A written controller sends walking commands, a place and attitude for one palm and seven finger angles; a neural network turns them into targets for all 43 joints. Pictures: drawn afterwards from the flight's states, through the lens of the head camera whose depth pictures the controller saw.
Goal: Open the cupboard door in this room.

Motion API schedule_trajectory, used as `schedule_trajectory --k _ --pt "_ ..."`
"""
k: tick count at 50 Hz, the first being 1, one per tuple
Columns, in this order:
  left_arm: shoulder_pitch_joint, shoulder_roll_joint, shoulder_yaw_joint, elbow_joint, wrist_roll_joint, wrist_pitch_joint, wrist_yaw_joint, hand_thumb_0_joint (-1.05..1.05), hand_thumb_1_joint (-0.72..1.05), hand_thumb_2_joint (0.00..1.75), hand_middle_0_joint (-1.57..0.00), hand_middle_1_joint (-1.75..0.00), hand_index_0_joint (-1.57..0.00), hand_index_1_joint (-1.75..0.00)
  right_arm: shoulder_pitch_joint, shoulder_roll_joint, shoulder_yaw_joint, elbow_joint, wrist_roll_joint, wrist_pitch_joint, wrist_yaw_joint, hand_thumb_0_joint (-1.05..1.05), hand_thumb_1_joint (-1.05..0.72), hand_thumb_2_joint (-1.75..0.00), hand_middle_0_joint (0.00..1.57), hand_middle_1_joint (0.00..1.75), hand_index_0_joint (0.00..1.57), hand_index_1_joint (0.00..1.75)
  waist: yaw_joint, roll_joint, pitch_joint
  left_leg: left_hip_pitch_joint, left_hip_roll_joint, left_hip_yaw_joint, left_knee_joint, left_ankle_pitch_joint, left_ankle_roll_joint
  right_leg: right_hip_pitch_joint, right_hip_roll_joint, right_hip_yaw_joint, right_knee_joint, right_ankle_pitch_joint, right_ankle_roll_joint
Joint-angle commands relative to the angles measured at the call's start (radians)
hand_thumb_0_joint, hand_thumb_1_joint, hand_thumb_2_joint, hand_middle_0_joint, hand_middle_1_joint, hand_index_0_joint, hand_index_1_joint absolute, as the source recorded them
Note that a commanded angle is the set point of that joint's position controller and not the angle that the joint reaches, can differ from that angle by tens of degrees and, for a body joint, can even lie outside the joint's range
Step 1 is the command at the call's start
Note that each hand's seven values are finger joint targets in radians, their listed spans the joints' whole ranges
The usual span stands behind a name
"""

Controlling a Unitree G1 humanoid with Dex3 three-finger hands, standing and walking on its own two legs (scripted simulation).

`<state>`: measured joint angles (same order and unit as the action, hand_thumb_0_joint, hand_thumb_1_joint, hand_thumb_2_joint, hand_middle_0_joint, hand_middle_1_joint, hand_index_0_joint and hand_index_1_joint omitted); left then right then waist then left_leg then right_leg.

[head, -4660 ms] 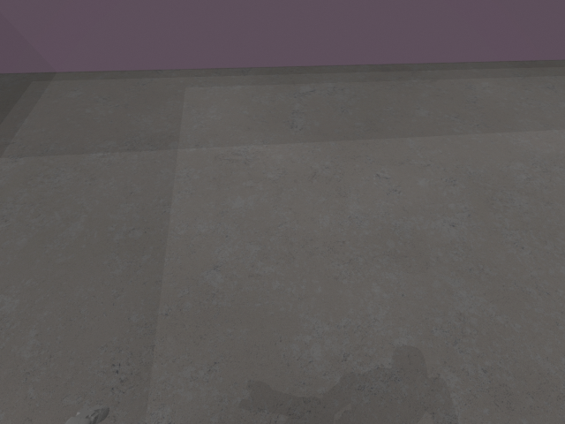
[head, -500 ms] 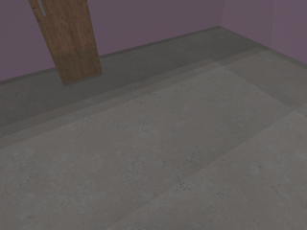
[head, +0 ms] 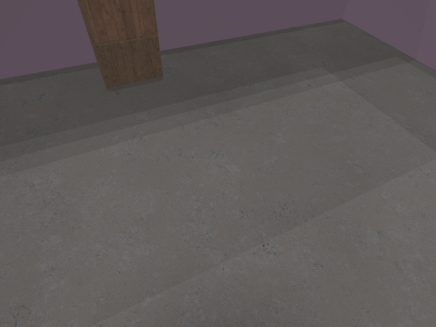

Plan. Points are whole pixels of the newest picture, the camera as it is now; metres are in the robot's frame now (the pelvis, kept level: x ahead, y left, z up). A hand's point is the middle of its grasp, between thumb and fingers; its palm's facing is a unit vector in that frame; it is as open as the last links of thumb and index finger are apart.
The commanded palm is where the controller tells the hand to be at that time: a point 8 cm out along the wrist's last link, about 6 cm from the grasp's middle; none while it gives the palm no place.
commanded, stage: stand and wait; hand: left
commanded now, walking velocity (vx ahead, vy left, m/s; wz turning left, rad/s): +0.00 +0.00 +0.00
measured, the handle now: out of the picture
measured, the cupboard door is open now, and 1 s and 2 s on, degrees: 0 0 0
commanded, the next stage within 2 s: turn or walk to find it in 0.76 s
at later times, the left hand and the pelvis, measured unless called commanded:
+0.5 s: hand out of the picture +0.03 +0.15 -0.15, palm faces +0.06 -0.97 -0.22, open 7.3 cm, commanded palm none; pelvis +0.01 -0.03 +0.02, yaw +2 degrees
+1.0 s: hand out of the picture +0.00 +0.13 -0.16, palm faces +0.10 -0.98 -0.17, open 7.4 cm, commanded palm none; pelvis +0.00 -0.03 +0.02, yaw +3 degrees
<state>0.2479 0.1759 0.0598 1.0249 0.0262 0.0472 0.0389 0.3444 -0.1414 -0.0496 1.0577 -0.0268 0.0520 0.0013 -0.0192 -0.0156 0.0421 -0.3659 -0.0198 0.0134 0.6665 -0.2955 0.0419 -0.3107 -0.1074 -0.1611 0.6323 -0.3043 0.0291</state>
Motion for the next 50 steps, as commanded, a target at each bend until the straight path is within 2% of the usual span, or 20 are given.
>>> schedule_trajectory --k 1,2,3,6,9,12,13,14,15,16,18,19,22,23,27,35,42,45,46,50 --pt "-0.051 0.069 0.013 -0.099 -0.008 -0.014 0.001 0.0 0.9 0.9 -0.2 -0.3 -0.2 -0.3 0.059 -0.176 -0.033 -0.075 -0.01 -0.041 -0.018 0.0 -0.9 -0.9 0.2 0.3 0.2 0.3 -0.027 0.33 0.024 0.02 0.282 -0.493 -0.452 -0.072 0.081 -0.157 0.068 0.02 0.208 -0.193 0.007" --pt "-0.04 0.072 0.009 -0.094 -0.003 -0.017 0.0 0.0 0.9 0.9 -0.2 -0.3 -0.2 -0.3 0.044 -0.185 -0.034 -0.076 -0.003 -0.05 -0.028 0.0 -0.9 -0.9 0.2 0.3 0.2 0.3 -0.016 0.292 0.003 0.053 0.314 -0.515 -0.465 -0.023 0.129 -0.175 0.046 0.1 0.33 -0.22 -0.004" --pt "-0.036 0.065 0.005 -0.081 0.0 -0.024 -0.004 0.0 0.9 0.9 -0.2 -0.3 -0.2 -0.3 0.016 -0.18 -0.029 -0.076 -0.002 -0.056 -0.034 0.0 -0.9 -0.9 0.2 0.3 0.2 0.3 -0.004 0.212 -0.023 0.088 0.303 -0.483 -0.434 0.062 0.147 -0.181 0.039 0.14 0.371 -0.214 -0.007" --pt "-0.031 0.047 -0.009 -0.059 -0.007 -0.033 -0.009 0.0 0.9 0.9 -0.2 -0.3 -0.2 -0.3 -0.029 -0.174 -0.018 -0.075 -0.001 -0.064 -0.042 0.0 -0.9 -0.9 0.2 0.3 0.2 0.3 0.005 0.137 -0.068 0.18 0.256 -0.348 -0.376 0.291 0.144 -0.135 0.041 0.148 0.291 -0.189 0.004" --pt "-0.032 0.039 -0.021 -0.047 -0.013 -0.033 -0.009 0.0 0.9 0.9 -0.2 -0.3 -0.2 -0.3 -0.031 -0.174 -0.015 -0.057 0.002 -0.064 -0.043 0.0 -0.9 -0.9 0.2 0.3 0.2 0.3 0.0 0.126 -0.073 0.229 0.243 -0.306 -0.361 0.414 0.14 -0.065 0.052 0.142 0.132 -0.173 0.011" --pt "0.017 0.049 -0.026 -0.019 -0.013 -0.038 -0.004 0.0 0.9 0.9 -0.2 -0.3 -0.2 -0.3 -0.048 -0.17 -0.016 -0.043 0.007 -0.064 -0.037 0.0 -0.9 -0.9 0.2 0.3 0.2 0.3 0.015 0.131 -0.078 0.22 0.209 -0.262 -0.338 0.414 0.105 0.053 0.065 0.128 -0.075 -0.063 0.01" --pt "0.048 0.051 -0.027 -0.004 -0.014 -0.043 -0.002 0.0 0.9 0.9 -0.2 -0.3 -0.2 -0.3 -0.061 -0.167 -0.012 -0.041 0.011 -0.064 -0.036 0.0 -0.9 -0.9 0.2 0.3 0.2 0.3 0.032 0.108 -0.082 0.198 0.185 -0.24 -0.314 0.379 0.079 0.118 0.062 0.125 -0.19 0.028 0.011" --pt "0.066 0.071 -0.029 0.01 -0.012 -0.051 0.002 0.0 0.9 0.9 -0.2 -0.3 -0.2 -0.3 -0.07 -0.15 -0.009 -0.038 0.017 -0.066 -0.033 0.0 -0.9 -0.9 0.2 0.3 0.2 0.3 0.036 0.071 -0.073 0.159 0.15 -0.203 -0.283 0.317 0.039 0.18 0.034 0.153 -0.283 0.122 0.005" --pt "0.052 0.101 -0.029 0.013 -0.01 -0.059 0.004 0.0 0.9 0.9 -0.2 -0.3 -0.2 -0.3 -0.075 -0.122 -0.003 -0.04 0.023 -0.067 -0.028 0.0 -0.9 -0.9 0.2 0.3 0.2 0.3 0.019 0.015 -0.045 0.102 0.112 -0.157 -0.258 0.232 -0.004 0.197 -0.038 0.242 -0.304 0.16 -0.022" --pt "0.029 0.127 -0.031 0.008 -0.011 -0.062 0.003 0.0 0.9 0.9 -0.2 -0.3 -0.2 -0.3 -0.078 -0.108 0.004 -0.042 0.024 -0.067 -0.022 0.0 -0.9 -0.9 0.2 0.3 0.2 0.3 0.007 -0.021 -0.029 0.104 0.074 -0.124 -0.262 0.168 -0.028 0.16 -0.095 0.283 -0.308 0.183 -0.049" --pt "-0.01 0.134 -0.031 0.01 -0.014 -0.068 -0.002 0.0 0.9 0.9 -0.2 -0.3 -0.2 -0.3 -0.09 -0.106 0.01 -0.027 0.013 -0.051 -0.021 0.0 -0.9 -0.9 0.2 0.3 0.2 0.3 0.0 -0.17 0.026 0.148 0.046 -0.08 -0.245 0.114 -0.049 0.042 -0.104 0.315 -0.348 0.098 -0.078" --pt "-0.012 0.122 -0.036 0.01 -0.015 -0.068 -0.003 0.0 0.9 0.9 -0.2 -0.3 -0.2 -0.3 -0.083 -0.111 0.01 -0.017 0.011 -0.05 -0.022 0.0 -0.9 -0.9 0.2 0.3 0.2 0.3 -0.003 -0.171 0.054 0.171 0.053 -0.079 -0.253 0.132 -0.046 0.009 -0.093 0.306 -0.357 0.082 -0.081" --pt "0.013 0.104 -0.04 0.027 -0.018 -0.066 -0.003 0.0 0.9 0.9 -0.2 -0.3 -0.2 -0.3 -0.067 -0.119 0.017 0.015 0.015 -0.059 -0.023 0.0 -0.9 -0.9 0.2 0.3 0.2 0.3 0.004 -0.041 0.03 0.21 0.083 -0.103 -0.284 0.235 -0.035 0.044 -0.031 0.255 -0.328 0.092 -0.056" --pt "0.021 0.104 -0.04 0.032 -0.019 -0.066 -0.003 0.0 0.9 0.9 -0.2 -0.3 -0.2 -0.3 -0.064 -0.118 0.021 0.022 0.016 -0.061 -0.025 0.0 -0.9 -0.9 0.2 0.3 0.2 0.3 0.006 -0.023 0.019 0.203 0.089 -0.108 -0.291 0.255 -0.033 0.073 -0.025 0.243 -0.322 0.115 -0.051" --pt "0.063 0.094 -0.045 0.057 -0.022 -0.067 -0.001 0.0 0.9 0.9 -0.2 -0.3 -0.2 -0.3 -0.066 -0.126 0.026 0.04 0.018 -0.064 -0.03 0.0 -0.9 -0.9 0.2 0.3 0.2 0.3 0.017 -0.008 0.009 0.216 0.097 -0.106 -0.292 0.278 -0.03 0.104 -0.016 0.235 -0.321 0.164 -0.05" --pt "0.099 0.084 -0.046 0.081 -0.025 -0.068 0.0 0.0 0.9 0.9 -0.2 -0.3 -0.2 -0.3 -0.035 -0.115 0.033 0.073 0.02 -0.067 -0.038 0.0 -0.9 -0.9 0.2 0.3 0.2 0.3 0.02 0.013 0.011 0.211 0.102 -0.099 -0.301 0.274 -0.031 0.137 -0.012 0.226 -0.324 0.186 -0.058" --pt "0.101 0.083 -0.036 0.076 -0.025 -0.056 0.005 0.0 0.9 0.9 -0.2 -0.3 -0.2 -0.3 -0.021 -0.105 0.03 0.067 0.018 -0.053 -0.036 0.0 -0.9 -0.9 0.2 0.3 0.2 0.3 0.023 0.001 0.054 0.138 0.09 -0.101 -0.264 0.231 -0.036 0.125 -0.024 0.211 -0.31 0.089 -0.059" --pt "0.09 0.081 -0.031 0.064 -0.023 -0.051 0.005 0.0 0.9 0.9 -0.2 -0.3 -0.2 -0.3 -0.021 -0.092 0.026 0.057 0.014 -0.046 -0.035 0.0 -0.9 -0.9 0.2 0.3 0.2 0.3 0.021 -0.019 0.065 0.118 0.079 -0.094 -0.23 0.179 -0.038 0.083 -0.048 0.234 -0.327 0.005 -0.073" --pt "0.08 0.082 -0.03 0.06 -0.021 -0.052 0.004 0.0 0.9 0.9 -0.2 -0.3 -0.2 -0.3 -0.007 -0.088 0.026 0.057 0.013 -0.046 -0.035 0.0 -0.9 -0.9 0.2 0.3 0.2 0.3 0.014 -0.03 0.065 0.117 0.078 -0.094 -0.23 0.172 -0.038 0.074 -0.048 0.232 -0.328 -0.016 -0.076" --pt "0.076 0.07 -0.033 0.062 -0.02 -0.051 0.001 0.0 0.9 0.9 -0.2 -0.3 -0.2 -0.3 -0.002 -0.089 0.027 0.056 0.013 -0.052 -0.034 0.0 -0.9 -0.9 0.2 0.3 0.2 0.3 0.018 0.017 0.076 0.098 0.09 -0.138 -0.273 0.149 -0.024 0.065 -0.011 0.212 -0.304 -0.042 -0.06"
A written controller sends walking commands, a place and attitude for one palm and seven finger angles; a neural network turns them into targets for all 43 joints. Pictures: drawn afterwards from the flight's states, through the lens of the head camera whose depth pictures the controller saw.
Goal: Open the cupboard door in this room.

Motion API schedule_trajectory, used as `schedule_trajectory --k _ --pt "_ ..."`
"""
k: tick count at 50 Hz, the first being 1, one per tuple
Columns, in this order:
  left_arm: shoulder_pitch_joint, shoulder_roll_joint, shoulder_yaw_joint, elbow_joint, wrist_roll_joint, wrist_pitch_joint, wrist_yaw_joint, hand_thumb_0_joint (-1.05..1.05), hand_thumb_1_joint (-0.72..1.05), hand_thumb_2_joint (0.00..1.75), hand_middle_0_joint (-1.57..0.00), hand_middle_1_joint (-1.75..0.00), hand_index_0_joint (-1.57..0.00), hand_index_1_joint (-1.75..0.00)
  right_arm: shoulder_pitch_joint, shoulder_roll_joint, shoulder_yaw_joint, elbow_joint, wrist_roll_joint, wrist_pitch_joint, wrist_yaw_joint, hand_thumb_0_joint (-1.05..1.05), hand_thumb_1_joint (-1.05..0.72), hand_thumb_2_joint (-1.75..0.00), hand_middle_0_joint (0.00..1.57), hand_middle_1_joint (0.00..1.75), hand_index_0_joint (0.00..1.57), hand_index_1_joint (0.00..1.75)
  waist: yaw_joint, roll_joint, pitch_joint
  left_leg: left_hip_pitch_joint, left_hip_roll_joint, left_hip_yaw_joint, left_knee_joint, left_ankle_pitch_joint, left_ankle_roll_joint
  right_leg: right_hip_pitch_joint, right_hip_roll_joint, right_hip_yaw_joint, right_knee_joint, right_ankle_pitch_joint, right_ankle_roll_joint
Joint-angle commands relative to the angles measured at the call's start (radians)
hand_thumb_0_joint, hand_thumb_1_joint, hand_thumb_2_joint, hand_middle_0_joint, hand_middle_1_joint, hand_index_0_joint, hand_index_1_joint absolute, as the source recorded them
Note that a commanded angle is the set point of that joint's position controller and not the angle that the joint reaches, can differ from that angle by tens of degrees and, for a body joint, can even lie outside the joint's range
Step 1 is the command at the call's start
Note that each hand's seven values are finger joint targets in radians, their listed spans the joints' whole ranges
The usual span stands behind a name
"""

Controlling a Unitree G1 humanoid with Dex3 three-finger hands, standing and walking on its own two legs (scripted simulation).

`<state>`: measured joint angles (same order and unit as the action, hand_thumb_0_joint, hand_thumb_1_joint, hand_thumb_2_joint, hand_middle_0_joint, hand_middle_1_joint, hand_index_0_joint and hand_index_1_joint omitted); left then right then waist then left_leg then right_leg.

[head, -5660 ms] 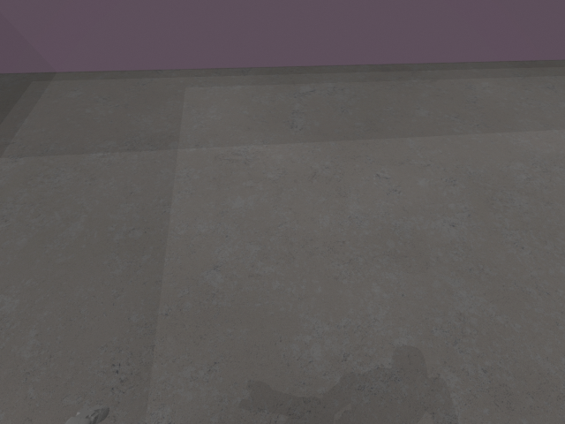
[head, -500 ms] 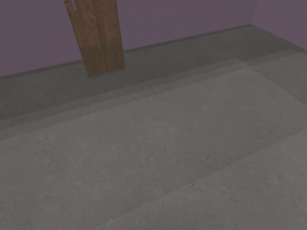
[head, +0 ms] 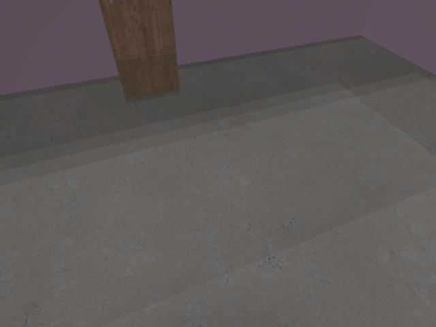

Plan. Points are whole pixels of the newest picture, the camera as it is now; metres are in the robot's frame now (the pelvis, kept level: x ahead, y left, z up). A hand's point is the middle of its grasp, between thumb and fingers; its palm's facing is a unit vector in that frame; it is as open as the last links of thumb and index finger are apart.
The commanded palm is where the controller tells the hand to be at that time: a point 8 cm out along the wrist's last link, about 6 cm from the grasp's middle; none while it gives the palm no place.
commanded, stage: stand and wait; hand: left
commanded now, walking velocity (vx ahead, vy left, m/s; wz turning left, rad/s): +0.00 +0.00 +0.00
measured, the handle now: out of the picture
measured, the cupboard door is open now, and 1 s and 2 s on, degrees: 0 0 0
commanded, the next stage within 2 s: turn or walk to find it in 0.36 s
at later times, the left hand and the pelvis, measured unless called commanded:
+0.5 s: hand out of the picture -0.01 +0.21 -0.17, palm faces +0.04 -0.97 -0.23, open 7.4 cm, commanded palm none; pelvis +0.00 +0.02 +0.00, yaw +1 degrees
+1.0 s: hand out of the picture +0.03 +0.26 -0.18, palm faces +0.23 -0.95 -0.22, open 7.4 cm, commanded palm none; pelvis -0.01 +0.04 +0.00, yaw +13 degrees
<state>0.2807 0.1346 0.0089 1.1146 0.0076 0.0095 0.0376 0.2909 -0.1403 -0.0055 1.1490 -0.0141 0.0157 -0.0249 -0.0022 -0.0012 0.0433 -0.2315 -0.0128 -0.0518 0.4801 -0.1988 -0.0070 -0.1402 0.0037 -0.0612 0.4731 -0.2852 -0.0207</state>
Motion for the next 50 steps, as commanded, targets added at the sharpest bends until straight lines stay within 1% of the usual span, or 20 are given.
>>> schedule_trajectory --k 1,6,19,22,27,30,32,33,34,35,37,38,39,40,41,42,43,45,47,50 --pt "0.051 0.108 0.016 -0.026 -0.002 -0.013 0.002 0.0 0.9 0.9 -0.2 -0.3 -0.2 -0.3 0.043 -0.093 -0.018 -0.038 0.001 -0.017 -0.008 0.0 -0.9 -0.9 0.2 0.3 0.2 0.3 0.007 0.004 0.076 -0.037 0.085 -0.082 -0.097 0.038 0.029 -0.107 -0.118 0.11 -0.145 -0.064 -0.007" --pt "0.06 0.113 0.016 -0.021 -0.001 -0.019 0.0 0.0 0.9 0.9 -0.2 -0.3 -0.2 -0.3 0.035 -0.106 -0.02 -0.044 0.003 -0.029 -0.009 0.0 -0.9 -0.9 0.2 0.3 0.2 0.3 0.011 0.015 0.04 -0.028 0.092 -0.094 -0.121 0.045 0.035 -0.072 -0.111 0.104 -0.139 -0.013 -0.002" --pt "0.028 0.17 0.025 -0.022 0.006 -0.027 -0.008 0.0 0.9 0.9 -0.2 -0.3 -0.2 -0.3 -0.027 -0.187 -0.034 -0.066 0.004 -0.039 -0.005 0.0 -0.9 -0.9 0.2 0.3 0.2 0.3 0.01 0.032 0.03 -0.021 0.104 -0.127 -0.181 -0.026 0.045 -0.045 -0.111 0.091 -0.143 0.016 0.001" --pt "0.041 0.136 0.023 -0.026 0.006 -0.009 -0.002 0.0 0.9 0.9 -0.2 -0.3 -0.2 -0.3 -0.018 -0.157 -0.028 -0.075 0.002 -0.022 0.001 0.0 -0.9 -0.9 0.2 0.3 0.2 0.3 0.013 0.052 0.033 -0.073 0.111 -0.155 -0.178 -0.051 0.044 -0.044 -0.107 0.059 -0.093 -0.015 0.016" --pt "0.044 0.162 0.041 -0.057 0.009 0.0 -0.001 0.0 0.9 0.9 -0.2 -0.3 -0.2 -0.3 -0.042 -0.19 -0.042 -0.123 -0.001 -0.007 0.008 0.0 -0.9 -0.9 0.2 0.3 0.2 0.3 0.023 0.041 0.005 -0.162 0.113 -0.215 -0.155 -0.061 0.06 -0.017 -0.117 0.044 -0.046 -0.039 0.019" --pt "0.031 0.2 0.055 -0.086 0.01 0.0 0.0 0.0 0.9 0.9 -0.2 -0.3 -0.2 -0.3 -0.045 -0.175 -0.044 -0.156 -0.004 0.002 0.014 0.0 -0.9 -0.9 0.2 0.3 0.2 0.3 0.021 -0.055 -0.012 -0.202 0.048 -0.127 -0.01 -0.027 0.034 -0.017 -0.212 0.095 -0.106 -0.073 -0.02" --pt "-0.006 0.236 0.067 -0.122 0.014 0.0 0.005 0.0 0.9 0.9 -0.2 -0.3 -0.2 -0.3 -0.03 -0.159 -0.053 -0.174 -0.006 0.012 0.014 0.0 -0.9 -0.9 0.2 0.3 0.2 0.3 0.014 -0.193 -0.028 -0.19 0.008 0.002 0.216 -0.06 0.008 -0.049 -0.354 0.177 -0.171 -0.007 -0.097" --pt "-0.032 0.24 0.071 -0.142 0.015 -0.003 0.006 0.0 0.9 0.9 -0.2 -0.3 -0.2 -0.3 -0.042 -0.158 -0.06 -0.182 -0.009 0.016 0.015 0.0 -0.9 -0.9 0.2 0.3 0.2 0.3 0.012 -0.209 -0.017 -0.195 0.024 0.025 0.331 -0.174 -0.001 -0.078 -0.402 0.184 -0.171 0.094 -0.139" --pt "-0.048 0.238 0.07 -0.151 0.019 -0.005 0.006 0.0 0.9 0.9 -0.2 -0.3 -0.2 -0.3 -0.06 -0.158 -0.065 -0.187 -0.008 0.018 0.017 0.0 -0.9 -0.9 0.2 0.3 0.2 0.3 0.011 -0.165 0.005 -0.202 0.044 0.044 0.415 -0.236 -0.007 -0.104 -0.418 0.155 -0.15 0.212 -0.158" --pt "-0.063 0.244 0.072 -0.156 0.025 -0.007 0.006 0.0 0.9 0.9 -0.2 -0.3 -0.2 -0.3 -0.07 -0.141 -0.064 -0.192 -0.004 0.017 0.02 0.0 -0.9 -0.9 0.2 0.3 0.2 0.3 0.003 -0.141 0.026 -0.205 0.061 0.063 0.421 -0.266 -0.014 -0.103 -0.411 0.105 -0.114 0.333 -0.156" --pt "-0.054 0.251 0.076 -0.155 0.027 -0.006 0.003 0.0 0.9 0.9 -0.2 -0.3 -0.2 -0.3 -0.076 -0.124 -0.06 -0.201 0.002 0.01 0.026 0.0 -0.9 -0.9 0.2 0.3 0.2 0.3 0.003 -0.111 0.016 -0.174 0.069 0.097 0.267 -0.223 -0.02 -0.05 -0.38 0.021 -0.003 0.479 -0.115" --pt "-0.044 0.259 0.077 -0.155 0.022 -0.003 0.001 0.0 0.9 0.9 -0.2 -0.3 -0.2 -0.3 -0.059 -0.126 -0.057 -0.197 0.0 0.005 0.026 0.0 -0.9 -0.9 0.2 0.3 0.2 0.3 -0.001 -0.105 -0.006 -0.112 0.061 0.116 0.152 -0.118 -0.021 -0.047 -0.351 -0.021 0.064 0.466 -0.08" --pt "-0.033 0.253 0.076 -0.157 0.013 0.003 -0.003 0.0 0.9 0.9 -0.2 -0.3 -0.2 -0.3 -0.029 -0.153 -0.061 -0.193 -0.003 -0.001 0.027 0.0 -0.9 -0.9 0.2 0.3 0.2 0.3 -0.014 -0.033 -0.035 0.004 0.075 0.087 0.032 0.08 -0.005 -0.113 -0.307 -0.068 0.159 0.378 -0.022" --pt "-0.001 0.208 0.071 -0.177 0.005 0.012 -0.008 0.0 0.9 0.9 -0.2 -0.3 -0.2 -0.3 -0.006 -0.23 -0.076 -0.201 -0.011 -0.01 0.025 0.0 -0.9 -0.9 0.2 0.3 0.2 0.3 -0.017 0.192 -0.063 0.101 0.237 -0.177 -0.05 0.362 0.076 -0.263 -0.184 -0.123 0.321 0.107 0.06" --pt "-0.036 0.169 0.058 -0.214 0.005 0.011 -0.006 0.0 0.9 0.9 -0.2 -0.3 -0.2 -0.3 0.042 -0.292 -0.092 -0.199 -0.012 -0.009 0.022 0.0 -0.9 -0.9 0.2 0.3 0.2 0.3 -0.04 0.314 -0.073 0.088 0.387 -0.345 -0.152 0.486 0.192 -0.322 -0.095 -0.092 0.514 -0.358 0.086" --pt "-0.092 0.173 0.055 -0.225 0.01 0.021 0.002 0.0 0.9 0.9 -0.2 -0.3 -0.2 -0.3 0.065 -0.306 -0.096 -0.185 -0.013 -0.014 0.01 0.0 -0.9 -0.9 0.2 0.3 0.2 0.3 -0.06 0.256 -0.089 0.085 0.4 -0.411 -0.169 0.394 0.224 -0.364 -0.096 0.011 0.641 -0.377 0.072" --pt "-0.132 0.174 0.061 -0.227 0.013 0.02 0.001 0.0 0.9 0.9 -0.2 -0.3 -0.2 -0.3 0.058 -0.293 -0.096 -0.186 -0.015 -0.015 0.004 0.0 -0.9 -0.9 0.2 0.3 0.2 0.3 -0.06 0.171 -0.085 0.093 0.378 -0.415 -0.163 0.327 0.222 -0.417 -0.101 0.056 0.692 -0.319 0.069" --pt "-0.115 0.165 0.063 -0.216 0.013 0.01 -0.01 0.0 0.9 0.9 -0.2 -0.3 -0.2 -0.3 -0.019 -0.255 -0.084 -0.21 -0.014 -0.021 0.001 0.0 -0.9 -0.9 0.2 0.3 0.2 0.3 -0.023 0.101 -0.086 0.094 0.308 -0.305 -0.15 0.292 0.197 -0.419 -0.109 0.071 0.696 -0.195 0.076" --pt "-0.093 0.161 0.062 -0.209 0.011 0.01 -0.016 0.0 0.9 0.9 -0.2 -0.3 -0.2 -0.3 -0.048 -0.244 -0.082 -0.224 -0.009 -0.025 0.0 0.0 -0.9 -0.9 0.2 0.3 0.2 0.3 -0.013 0.092 -0.113 0.104 0.273 -0.232 -0.143 0.323 0.189 -0.388 -0.103 0.065 0.64 -0.161 0.084" --pt "-0.123 0.151 0.061 -0.229 0.009 0.015 -0.017 0.0 0.9 0.9 -0.2 -0.3 -0.2 -0.3 -0.028 -0.245 -0.088 -0.224 -0.011 -0.02 0.003 0.0 -0.9 -0.9 0.2 0.3 0.2 0.3 -0.031 0.112 -0.11 0.12 0.254 -0.233 -0.142 0.35 0.191 -0.357 -0.079 0.056 0.537 -0.165 0.092"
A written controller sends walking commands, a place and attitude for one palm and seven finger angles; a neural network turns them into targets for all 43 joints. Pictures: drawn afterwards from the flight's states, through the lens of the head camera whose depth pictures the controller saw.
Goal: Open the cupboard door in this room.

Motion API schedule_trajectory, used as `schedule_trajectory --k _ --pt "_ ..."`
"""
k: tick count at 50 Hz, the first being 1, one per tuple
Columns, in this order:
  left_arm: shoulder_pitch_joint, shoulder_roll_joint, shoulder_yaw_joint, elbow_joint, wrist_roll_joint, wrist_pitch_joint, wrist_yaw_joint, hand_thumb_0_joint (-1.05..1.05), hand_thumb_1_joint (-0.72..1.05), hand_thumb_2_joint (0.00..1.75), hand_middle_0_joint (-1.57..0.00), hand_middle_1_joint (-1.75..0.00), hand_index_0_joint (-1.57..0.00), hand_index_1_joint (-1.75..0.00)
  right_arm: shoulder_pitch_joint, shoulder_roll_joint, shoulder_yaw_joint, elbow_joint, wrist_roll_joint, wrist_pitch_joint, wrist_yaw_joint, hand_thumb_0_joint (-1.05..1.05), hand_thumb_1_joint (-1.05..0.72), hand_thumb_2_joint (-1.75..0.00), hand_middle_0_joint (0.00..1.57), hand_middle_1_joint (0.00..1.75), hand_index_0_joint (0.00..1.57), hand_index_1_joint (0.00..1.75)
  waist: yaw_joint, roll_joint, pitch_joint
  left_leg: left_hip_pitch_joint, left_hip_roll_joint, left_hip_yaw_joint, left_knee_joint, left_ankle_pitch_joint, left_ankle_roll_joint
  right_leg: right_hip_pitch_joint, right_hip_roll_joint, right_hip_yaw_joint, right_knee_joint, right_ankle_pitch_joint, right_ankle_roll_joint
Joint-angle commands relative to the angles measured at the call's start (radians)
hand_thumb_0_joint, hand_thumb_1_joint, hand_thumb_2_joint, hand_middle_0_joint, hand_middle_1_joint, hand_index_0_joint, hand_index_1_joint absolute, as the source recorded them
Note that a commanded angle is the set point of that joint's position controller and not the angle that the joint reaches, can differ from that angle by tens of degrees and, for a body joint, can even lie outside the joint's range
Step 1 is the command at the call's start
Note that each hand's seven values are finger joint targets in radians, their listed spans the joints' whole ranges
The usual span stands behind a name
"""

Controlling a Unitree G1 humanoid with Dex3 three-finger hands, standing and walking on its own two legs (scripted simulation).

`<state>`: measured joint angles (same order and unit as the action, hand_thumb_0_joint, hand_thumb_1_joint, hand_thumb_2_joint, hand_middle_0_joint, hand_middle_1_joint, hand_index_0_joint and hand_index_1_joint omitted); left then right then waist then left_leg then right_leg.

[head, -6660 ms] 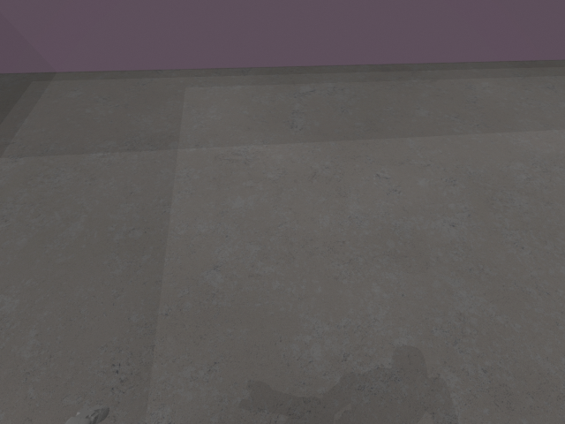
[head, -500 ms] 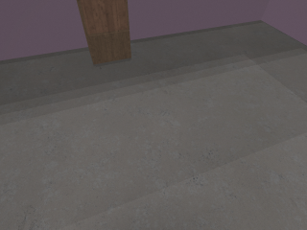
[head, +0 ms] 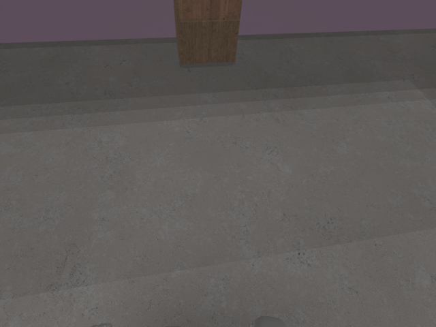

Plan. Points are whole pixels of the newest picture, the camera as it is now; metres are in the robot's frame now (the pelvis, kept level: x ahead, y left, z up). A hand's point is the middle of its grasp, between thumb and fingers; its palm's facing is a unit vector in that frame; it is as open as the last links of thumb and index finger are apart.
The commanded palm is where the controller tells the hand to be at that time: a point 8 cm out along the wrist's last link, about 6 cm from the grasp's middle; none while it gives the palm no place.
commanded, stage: turn or walk to find it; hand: left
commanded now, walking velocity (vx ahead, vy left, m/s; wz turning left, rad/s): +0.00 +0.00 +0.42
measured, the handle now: out of the picture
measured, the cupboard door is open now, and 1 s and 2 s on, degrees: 0 0 0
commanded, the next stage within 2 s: stand and wait in 0.86 s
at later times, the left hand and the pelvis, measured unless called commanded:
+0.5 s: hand out of the picture -0.01 +0.15 -0.15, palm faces +0.24 -0.93 -0.27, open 7.4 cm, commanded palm none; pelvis -0.01 -0.06 +0.00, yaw +14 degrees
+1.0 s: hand out of the picture -0.05 +0.21 -0.16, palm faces +0.44 -0.86 -0.26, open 7.4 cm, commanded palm none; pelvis -0.03 -0.02 +0.00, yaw +25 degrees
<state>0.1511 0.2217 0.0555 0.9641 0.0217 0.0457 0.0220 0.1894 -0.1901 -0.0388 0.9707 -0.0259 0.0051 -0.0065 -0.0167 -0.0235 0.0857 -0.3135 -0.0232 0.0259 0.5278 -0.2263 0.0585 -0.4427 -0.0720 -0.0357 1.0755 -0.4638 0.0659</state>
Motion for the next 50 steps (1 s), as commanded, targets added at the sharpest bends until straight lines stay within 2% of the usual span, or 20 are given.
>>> schedule_trajectory --k 1,7,10,11,12,13,14,15,17,18,27,29,31,32,33,34,35,37,40,50 --pt "0.006 0.061 0.014 -0.084 -0.006 -0.02 -0.001 0.0 0.9 0.9 -0.2 -0.3 -0.2 -0.3 0.072 -0.201 -0.057 -0.047 0.001 -0.008 -0.015 0.0 -0.9 -0.9 0.2 0.3 0.2 0.3 -0.017 0.151 -0.156 0.217 0.262 -0.312 -0.187 0.377 0.128 -0.057 0.002 0.029 -0.096 0.012 0.009" --pt "0.028 0.064 0.014 -0.106 -0.01 -0.023 0.001 0.0 0.9 0.9 -0.2 -0.3 -0.2 -0.3 0.039 -0.219 -0.071 -0.076 -0.004 0.011 -0.004 0.0 -0.9 -0.9 0.2 0.3 0.2 0.3 -0.01 0.198 -0.138 0.112 0.232 -0.358 -0.179 0.292 0.113 0.092 0.041 0.009 -0.317 0.025 -0.005" --pt "0.123 0.082 0.02 -0.086 -0.013 -0.034 0.005 0.0 0.9 0.9 -0.2 -0.3 -0.2 -0.3 0.006 -0.209 -0.075 -0.094 0.003 0.018 0.002 0.0 -0.9 -0.9 0.2 0.3 0.2 0.3 0.037 0.16 -0.147 -0.005 0.177 -0.339 -0.114 0.191 0.06 0.284 0.045 -0.011 -0.593 0.193 -0.011" --pt "0.153 0.122 0.028 -0.08 -0.006 -0.042 0.009 0.0 0.9 0.9 -0.2 -0.3 -0.2 -0.3 0.008 -0.173 -0.073 -0.1 0.01 0.02 0.006 0.0 -0.9 -0.9 0.2 0.3 0.2 0.3 0.049 0.067 -0.145 -0.108 0.116 -0.289 -0.026 0.065 0.008 0.388 -0.027 0.047 -0.72 0.23 -0.029" --pt "0.15 0.22 0.045 -0.092 0.011 -0.053 0.016 0.0 0.9 0.9 -0.2 -0.3 -0.2 -0.3 0.024 -0.108 -0.06 -0.119 0.017 0.023 0.012 0.0 -0.9 -0.9 0.2 0.3 0.2 0.3 0.046 -0.205 -0.12 -0.301 -0.022 -0.136 0.198 -0.168 -0.073 0.453 -0.279 0.337 -0.823 0.172 -0.12" --pt "0.116 0.25 0.042 -0.118 0.005 -0.045 0.014 0.0 0.9 0.9 -0.2 -0.3 -0.2 -0.3 -0.016 -0.126 -0.066 -0.135 0.006 0.03 0.011 0.0 -0.9 -0.9 0.2 0.3 0.2 0.3 0.056 -0.221 -0.075 -0.283 -0.03 -0.1 0.409 -0.324 -0.084 0.275 -0.412 0.386 -0.852 0.206 -0.202" --pt "0.074 0.22 0.046 -0.128 0.001 -0.05 0.018 0.0 0.9 0.9 -0.2 -0.3 -0.2 -0.3 -0.023 -0.144 -0.071 -0.122 -0.002 0.046 0.011 0.0 -0.9 -0.9 0.2 0.3 0.2 0.3 0.039 -0.248 -0.037 -0.271 -0.003 -0.137 0.546 -0.3 -0.079 0.173 -0.372 0.371 -0.867 0.169 -0.205" --pt "0.032 0.188 0.034 -0.135 0.0 -0.05 0.014 0.0 0.9 0.9 -0.2 -0.3 -0.2 -0.3 -0.01 -0.149 -0.076 -0.096 -0.001 0.053 0.017 0.0 -0.9 -0.9 0.2 0.3 0.2 0.3 0.014 -0.177 0.007 -0.261 0.009 -0.132 0.644 -0.233 -0.079 0.12 -0.312 0.29 -0.861 0.152 -0.186" --pt "-0.026 0.135 0.019 -0.143 -0.001 -0.055 0.012 0.0 0.9 0.9 -0.2 -0.3 -0.2 -0.3 0.055 -0.135 -0.07 -0.06 -0.001 0.052 0.025 0.0 -0.9 -0.9 0.2 0.3 0.2 0.3 -0.032 -0.123 -0.007 -0.251 0.028 -0.094 0.698 -0.137 -0.097 0.16 -0.229 0.129 -0.801 0.305 -0.161" --pt "-0.008 0.127 0.016 -0.138 0.0 -0.061 0.012 0.0 0.9 0.9 -0.2 -0.3 -0.2 -0.3 0.061 -0.129 -0.065 -0.054 0.0 0.051 0.025 0.0 -0.9 -0.9 0.2 0.3 0.2 0.3 -0.023 -0.133 -0.023 -0.245 0.033 -0.079 0.696 -0.118 -0.108 0.197 -0.219 0.089 -0.781 0.388 -0.164" --pt "0.188 0.207 0.035 -0.043 0.013 -0.052 0.01 0.0 0.9 0.9 -0.2 -0.3 -0.2 -0.3 -0.1 -0.106 -0.031 -0.079 0.018 0.036 0.019 0.0 -0.9 -0.9 0.2 0.3 0.2 0.3 0.079 -0.188 -0.103 -0.124 0.034 0.028 0.278 -0.258 -0.117 0.399 -0.277 0.04 -0.653 0.772 -0.211" --pt "0.174 0.218 0.039 -0.04 0.012 -0.047 0.01 0.0 0.9 0.9 -0.2 -0.3 -0.2 -0.3 -0.071 -0.11 -0.029 -0.074 0.021 0.031 0.016 0.0 -0.9 -0.9 0.2 0.3 0.2 0.3 0.062 -0.2 -0.124 -0.063 0.03 0.048 0.175 -0.223 -0.107 0.39 -0.279 0.023 -0.62 0.774 -0.197" --pt "0.137 0.214 0.042 -0.04 0.003 -0.042 0.009 0.0 0.9 0.9 -0.2 -0.3 -0.2 -0.3 -0.007 -0.125 -0.029 -0.056 0.018 0.02 0.015 0.0 -0.9 -0.9 0.2 0.3 0.2 0.3 0.017 -0.169 -0.148 0.081 0.038 0.06 -0.047 -0.051 -0.094 0.33 -0.255 -0.044 -0.537 0.689 -0.134" --pt "0.134 0.186 0.038 -0.044 -0.007 -0.035 0.006 0.0 0.9 0.9 -0.2 -0.3 -0.2 -0.3 0.024 -0.172 -0.039 -0.05 0.015 0.009 0.017 0.0 -0.9 -0.9 0.2 0.3 0.2 0.3 -0.003 -0.043 -0.171 0.235 0.099 -0.01 -0.163 0.113 -0.073 0.209 -0.212 -0.09 -0.416 0.547 -0.079" --pt "0.152 0.121 0.027 -0.079 -0.011 -0.028 -0.001 0.0 0.9 0.9 -0.2 -0.3 -0.2 -0.3 0.051 -0.275 -0.062 -0.053 0.005 0.002 0.014 0.0 -0.9 -0.9 0.2 0.3 0.2 0.3 -0.014 0.269 -0.18 0.368 0.348 -0.317 -0.172 0.436 0.033 -0.054 -0.087 -0.143 -0.234 0.064 -0.002" --pt "0.095 0.1 0.011 -0.102 -0.001 -0.02 0.003 0.0 0.9 0.9 -0.2 -0.3 -0.2 -0.3 0.098 -0.31 -0.072 -0.038 0.009 0.011 0.007 0.0 -0.9 -0.9 0.2 0.3 0.2 0.3 -0.045 0.291 -0.156 0.316 0.438 -0.365 -0.181 0.603 0.122 -0.098 -0.051 -0.078 -0.081 -0.185 0.006" --pt "0.053 0.103 0.014 -0.093 -0.002 -0.009 0.01 0.0 0.9 0.9 -0.2 -0.3 -0.2 -0.3 0.107 -0.284 -0.066 -0.022 0.009 0.006 -0.007 0.0 -0.9 -0.9 0.2 0.3 0.2 0.3 -0.052 0.302 -0.168 0.289 0.394 -0.345 -0.179 0.598 0.116 -0.106 -0.049 0.002 -0.007 -0.146 0.004" --pt "0.035 0.118 0.021 -0.069 -0.006 -0.012 -0.002 0.0 0.9 0.9 -0.2 -0.3 -0.2 -0.3 0.018 -0.231 -0.05 -0.044 0.008 0.005 -0.015 0.0 -0.9 -0.9 0.2 0.3 0.2 0.3 -0.015 0.216 -0.097 0.23 0.317 -0.256 -0.17 0.551 0.11 -0.123 -0.054 0.019 0.06 -0.019 0.006" --pt "0.074 0.108 0.021 -0.051 -0.005 -0.016 -0.008 0.0 0.9 0.9 -0.2 -0.3 -0.2 -0.3 -0.003 -0.21 -0.044 -0.059 0.01 -0.006 -0.015 0.0 -0.9 -0.9 0.2 0.3 0.2 0.3 0.009 0.159 -0.108 0.249 0.256 -0.187 -0.166 0.602 0.091 -0.1 -0.039 0.011 0.043 0.052 0.019" --pt "0.031 0.059 -0.005 -0.066 -0.01 -0.02 0.0 0.0 0.9 0.9 -0.2 -0.3 -0.2 -0.3 0.03 -0.187 -0.045 -0.04 0.0 -0.002 -0.018 0.0 -0.9 -0.9 0.2 0.3 0.2 0.3 -0.001 0.162 -0.098 0.204 0.253 -0.253 -0.16 0.533 0.115 0.057 0.007 -0.002 -0.283 0.025 0.006"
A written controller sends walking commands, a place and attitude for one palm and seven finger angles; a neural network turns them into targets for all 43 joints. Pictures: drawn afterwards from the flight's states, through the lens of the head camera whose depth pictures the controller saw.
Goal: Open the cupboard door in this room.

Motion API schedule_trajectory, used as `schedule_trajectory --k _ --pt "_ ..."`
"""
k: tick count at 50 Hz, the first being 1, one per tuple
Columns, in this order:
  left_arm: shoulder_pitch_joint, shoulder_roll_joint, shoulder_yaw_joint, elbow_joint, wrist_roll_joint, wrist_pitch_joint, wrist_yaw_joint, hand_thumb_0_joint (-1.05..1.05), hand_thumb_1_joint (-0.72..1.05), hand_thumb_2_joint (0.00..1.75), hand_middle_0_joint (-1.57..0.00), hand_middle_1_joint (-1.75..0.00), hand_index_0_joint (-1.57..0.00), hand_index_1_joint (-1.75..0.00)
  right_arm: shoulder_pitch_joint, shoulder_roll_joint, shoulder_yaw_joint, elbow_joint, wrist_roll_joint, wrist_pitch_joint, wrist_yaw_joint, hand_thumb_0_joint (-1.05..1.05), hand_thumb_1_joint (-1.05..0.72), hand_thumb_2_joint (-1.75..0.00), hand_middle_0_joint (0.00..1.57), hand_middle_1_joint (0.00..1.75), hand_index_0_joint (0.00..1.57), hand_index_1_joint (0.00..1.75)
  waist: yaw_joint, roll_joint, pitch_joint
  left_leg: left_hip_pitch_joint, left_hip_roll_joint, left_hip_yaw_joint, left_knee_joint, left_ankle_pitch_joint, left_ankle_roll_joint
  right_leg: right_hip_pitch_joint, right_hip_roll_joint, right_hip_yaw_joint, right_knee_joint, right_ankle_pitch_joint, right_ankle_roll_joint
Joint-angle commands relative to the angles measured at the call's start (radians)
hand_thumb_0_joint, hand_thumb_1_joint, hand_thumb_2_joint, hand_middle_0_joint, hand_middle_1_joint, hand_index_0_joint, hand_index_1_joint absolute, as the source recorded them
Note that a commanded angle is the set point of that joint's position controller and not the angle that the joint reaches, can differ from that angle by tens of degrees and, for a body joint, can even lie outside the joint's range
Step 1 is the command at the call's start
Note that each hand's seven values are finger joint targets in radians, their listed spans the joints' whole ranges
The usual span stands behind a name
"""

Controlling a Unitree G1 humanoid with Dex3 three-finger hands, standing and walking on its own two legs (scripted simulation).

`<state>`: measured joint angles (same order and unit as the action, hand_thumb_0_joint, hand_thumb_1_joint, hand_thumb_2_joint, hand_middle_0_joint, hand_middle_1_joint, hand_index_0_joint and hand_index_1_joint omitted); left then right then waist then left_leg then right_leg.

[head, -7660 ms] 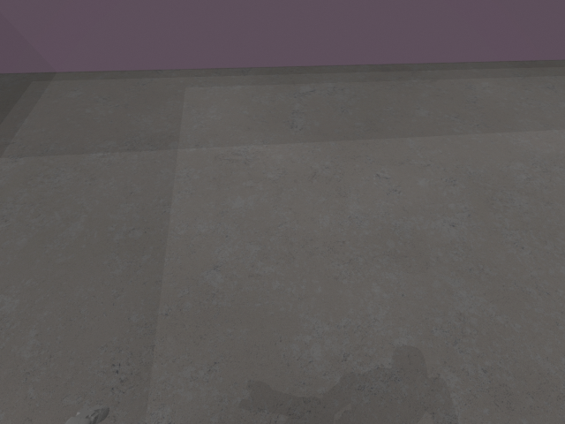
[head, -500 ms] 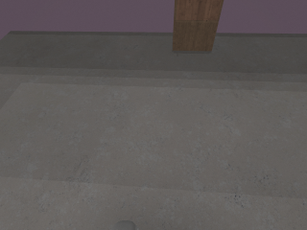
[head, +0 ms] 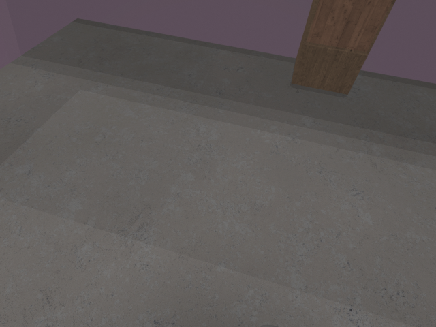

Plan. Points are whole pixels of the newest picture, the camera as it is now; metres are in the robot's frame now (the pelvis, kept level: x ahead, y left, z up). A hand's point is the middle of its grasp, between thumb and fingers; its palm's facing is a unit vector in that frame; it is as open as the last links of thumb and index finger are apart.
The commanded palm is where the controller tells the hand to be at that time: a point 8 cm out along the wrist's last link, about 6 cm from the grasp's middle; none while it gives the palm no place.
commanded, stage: stand and wait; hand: left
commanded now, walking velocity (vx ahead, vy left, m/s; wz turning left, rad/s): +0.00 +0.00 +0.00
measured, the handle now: out of the picture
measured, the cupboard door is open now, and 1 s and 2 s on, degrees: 0 0 0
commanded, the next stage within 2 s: turn or walk to find it in 0.06 s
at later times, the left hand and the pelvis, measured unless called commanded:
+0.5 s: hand out of the picture +0.01 +0.16 -0.18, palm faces +0.01 -0.98 -0.21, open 7.3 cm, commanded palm none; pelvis -0.01 -0.02 +0.00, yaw -3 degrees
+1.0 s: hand out of the picture -0.02 +0.18 -0.18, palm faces +0.03 -0.98 -0.21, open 7.4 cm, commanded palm none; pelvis -0.01 +0.00 +0.00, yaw +0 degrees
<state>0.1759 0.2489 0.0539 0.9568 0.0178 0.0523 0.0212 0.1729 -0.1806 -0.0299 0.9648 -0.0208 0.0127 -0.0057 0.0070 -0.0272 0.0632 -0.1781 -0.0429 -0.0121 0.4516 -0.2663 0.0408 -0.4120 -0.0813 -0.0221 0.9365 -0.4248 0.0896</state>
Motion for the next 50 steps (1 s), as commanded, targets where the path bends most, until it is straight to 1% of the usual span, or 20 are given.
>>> schedule_trajectory --k 1,3,4,5,6,7,8,10,13,15,20,23,24,25,27,30,34,39,46,50 --pt "0.022 0.031 -0.006 -0.049 -0.007 -0.031 0.003 0.0 0.9 0.9 -0.2 -0.3 -0.2 -0.3 0.041 -0.195 -0.053 -0.031 -0.005 -0.009 -0.019 0.0 -0.9 -0.9 0.2 0.3 0.2 0.3 -0.017 0.171 -0.07 0.049 0.27 -0.22 -0.08 0.56 0.128 0.066 0.024 -0.022 -0.202 0.002 -0.023" --pt "0.072 0.035 -0.006 -0.024 -0.007 -0.043 0.004 0.0 0.9 0.9 -0.2 -0.3 -0.2 -0.3 0.036 -0.18 -0.048 -0.015 -0.001 -0.011 -0.019 0.0 -0.9 -0.9 0.2 0.3 0.2 0.3 0.007 0.156 -0.072 -0.007 0.24 -0.211 -0.049 0.485 0.095 0.182 0.032 -0.03 -0.373 0.126 -0.034" --pt "0.113 0.038 -0.008 0.001 -0.004 -0.052 0.006 0.0 0.9 0.9 -0.2 -0.3 -0.2 -0.3 0.037 -0.161 -0.041 -0.002 0.004 -0.014 -0.018 0.0 -0.9 -0.9 0.2 0.3 0.2 0.3 0.027 0.111 -0.093 -0.035 0.206 -0.176 -0.014 0.385 0.057 0.274 0.021 -0.027 -0.505 0.245 -0.038" --pt "0.136 0.068 -0.013 0.018 0.002 -0.066 0.011 0.0 0.9 0.9 -0.2 -0.3 -0.2 -0.3 0.063 -0.117 -0.032 0.014 0.013 -0.022 -0.016 0.0 -0.9 -0.9 0.2 0.3 0.2 0.3 0.023 0.017 -0.112 -0.073 0.153 -0.116 0.047 0.243 0.003 0.354 -0.055 0.06 -0.579 0.347 -0.06" --pt "0.115 0.108 -0.017 0.026 0.004 -0.077 0.013 0.0 0.9 0.9 -0.2 -0.3 -0.2 -0.3 0.088 -0.073 -0.019 0.016 0.02 -0.024 -0.014 0.0 -0.9 -0.9 0.2 0.3 0.2 0.3 -0.008 -0.116 -0.111 -0.112 0.085 -0.048 0.058 0.02 -0.038 0.35 -0.181 0.217 -0.6 0.439 -0.12" --pt "0.085 0.131 -0.007 0.022 0.001 -0.081 0.011 0.0 0.9 0.9 -0.2 -0.3 -0.2 -0.3 0.099 -0.067 -0.017 0.024 0.012 -0.01 -0.017 0.0 -0.9 -0.9 0.2 0.3 0.2 0.3 -0.011 -0.232 -0.071 -0.106 0.054 -0.015 0.072 -0.146 -0.056 0.269 -0.231 0.289 -0.649 0.421 -0.191" --pt "0.073 0.129 -0.003 0.023 -0.001 -0.079 0.008 0.0 0.9 0.9 -0.2 -0.3 -0.2 -0.3 0.081 -0.086 -0.017 0.031 0.004 0.0 -0.021 0.0 -0.9 -0.9 0.2 0.3 0.2 0.3 0.003 -0.26 -0.022 -0.09 0.069 -0.017 0.116 -0.181 -0.052 0.201 -0.221 0.31 -0.684 0.397 -0.226" --pt "0.058 0.101 -0.003 0.03 -0.002 -0.067 0.005 0.0 0.9 0.9 -0.2 -0.3 -0.2 -0.3 0.08 -0.088 -0.018 0.055 0.007 0.002 -0.026 0.0 -0.9 -0.9 0.2 0.3 0.2 0.3 -0.003 -0.157 0.003 -0.106 0.083 -0.002 0.167 -0.156 -0.053 0.21 -0.189 0.278 -0.638 0.502 -0.25" --pt "0.077 0.11 0.019 0.036 0.0 -0.055 0.007 0.0 0.9 0.9 -0.2 -0.3 -0.2 -0.3 0.064 -0.083 -0.024 0.061 0.011 0.008 -0.033 0.0 -0.9 -0.9 0.2 0.3 0.2 0.3 0.013 -0.105 -0.032 -0.163 0.084 0.026 0.28 -0.194 -0.067 0.281 -0.18 0.274 -0.606 0.65 -0.27" --pt "0.094 0.102 0.022 0.045 0.002 -0.055 0.01 0.0 0.9 0.9 -0.2 -0.3 -0.2 -0.3 0.056 -0.076 -0.025 0.062 0.012 0.01 -0.033 0.0 -0.9 -0.9 0.2 0.3 0.2 0.3 0.021 -0.098 -0.061 -0.175 0.087 0.017 0.33 -0.206 -0.069 0.301 -0.175 0.266 -0.611 0.649 -0.278" --pt "0.077 0.094 0.022 0.06 0.006 -0.052 0.012 0.0 0.9 0.9 -0.2 -0.3 -0.2 -0.3 0.084 -0.061 -0.018 0.084 0.014 0.001 -0.031 0.0 -0.9 -0.9 0.2 0.3 0.2 0.3 0.01 -0.099 -0.087 -0.102 0.089 0.028 0.184 -0.147 -0.067 0.274 -0.146 0.247 -0.62 0.499 -0.26" --pt "0.055 0.07 0.012 0.073 -0.006 -0.047 0.008 0.0 0.9 0.9 -0.2 -0.3 -0.2 -0.3 0.151 -0.057 -0.012 0.124 0.012 -0.009 -0.033 0.0 -0.9 -0.9 0.2 0.3 0.2 0.3 -0.025 -0.068 -0.071 0.09 0.091 0.034 -0.047 0.029 -0.057 0.126 -0.088 0.209 -0.607 0.27 -0.184" --pt "0.056 0.046 0.003 0.073 -0.01 -0.044 0.006 0.0 0.9 0.9 -0.2 -0.3 -0.2 -0.3 0.162 -0.078 -0.011 0.133 0.009 -0.018 -0.034 0.0 -0.9 -0.9 0.2 0.3 0.2 0.3 -0.025 0.009 -0.059 0.117 0.136 -0.017 -0.09 0.041 -0.041 0.073 -0.038 0.176 -0.582 0.178 -0.151" --pt "0.071 0.021 -0.004 0.073 -0.012 -0.041 0.002 0.0 0.9 0.9 -0.2 -0.3 -0.2 -0.3 0.136 -0.107 -0.013 0.126 0.005 -0.024 -0.035 0.0 -0.9 -0.9 0.2 0.3 0.2 0.3 -0.006 0.084 -0.027 0.065 0.201 -0.089 -0.12 0.029 -0.011 0.066 0.013 0.14 -0.57 0.156 -0.119" --pt "0.063 0.014 -0.008 0.088 -0.007 -0.032 -0.001 0.0 0.9 0.9 -0.2 -0.3 -0.2 -0.3 0.073 -0.129 -0.017 0.117 0.008 -0.026 -0.032 0.0 -0.9 -0.9 0.2 0.3 0.2 0.3 0.011 0.208 0.026 -0.102 0.254 -0.154 -0.228 -0.122 0.015 0.167 0.043 0.05 -0.497 0.165 -0.085" --pt "0.126 0.003 -0.031 0.137 -0.001 -0.042 -0.002 0.0 0.9 0.9 -0.2 -0.3 -0.2 -0.3 0.063 -0.112 -0.006 0.119 0.011 -0.035 -0.032 0.0 -0.9 -0.9 0.2 0.3 0.2 0.3 0.032 0.154 0.023 -0.124 0.216 -0.124 -0.245 -0.095 0.013 0.247 0.014 0.032 -0.518 0.24 -0.076" --pt "0.134 0.015 -0.035 0.148 -0.005 -0.047 0.003 0.0 0.9 0.9 -0.2 -0.3 -0.2 -0.3 0.092 -0.099 -0.007 0.123 0.013 -0.028 -0.026 0.0 -0.9 -0.9 0.2 0.3 0.2 0.3 0.018 0.091 0.039 -0.103 0.18 -0.12 -0.204 -0.044 0.001 0.218 -0.012 0.03 -0.539 0.24 -0.075" --pt "0.132 0.013 -0.027 0.128 -0.002 -0.048 0.01 0.0 0.9 0.9 -0.2 -0.3 -0.2 -0.3 0.104 -0.105 -0.015 0.111 0.012 -0.017 -0.021 0.0 -0.9 -0.9 0.2 0.3 0.2 0.3 0.012 0.068 0.021 -0.103 0.179 -0.141 -0.157 0.018 0.009 0.182 -0.021 0.004 -0.499 0.218 -0.068" --pt "0.146 0.001 -0.036 0.143 -0.004 -0.063 0.016 0.0 0.9 0.9 -0.2 -0.3 -0.2 -0.3 0.138 -0.073 -0.005 0.128 0.014 -0.028 -0.025 0.0 -0.9 -0.9 0.2 0.3 0.2 0.3 -0.003 -0.003 -0.027 -0.036 0.144 -0.091 -0.094 0.146 -0.007 0.195 -0.045 0.048 -0.531 0.293 -0.087" --pt "0.144 0.005 -0.04 0.153 -0.006 -0.065 0.016 0.0 0.9 0.9 -0.2 -0.3 -0.2 -0.3 0.144 -0.071 0.003 0.136 0.015 -0.031 -0.026 0.0 -0.9 -0.9 0.2 0.3 0.2 0.3 -0.006 0.008 -0.011 -0.035 0.14 -0.085 -0.106 0.147 -0.012 0.203 -0.044 0.058 -0.547 0.285 -0.091"
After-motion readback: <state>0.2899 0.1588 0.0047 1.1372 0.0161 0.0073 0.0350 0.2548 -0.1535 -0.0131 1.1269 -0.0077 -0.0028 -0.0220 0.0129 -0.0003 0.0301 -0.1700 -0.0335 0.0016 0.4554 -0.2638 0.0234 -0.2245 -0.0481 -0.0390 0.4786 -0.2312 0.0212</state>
